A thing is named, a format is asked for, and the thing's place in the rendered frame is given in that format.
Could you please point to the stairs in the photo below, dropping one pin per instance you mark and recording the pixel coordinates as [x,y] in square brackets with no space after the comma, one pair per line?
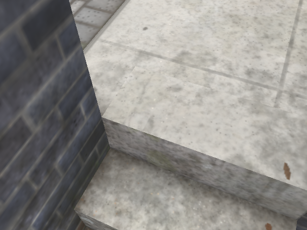
[148,183]

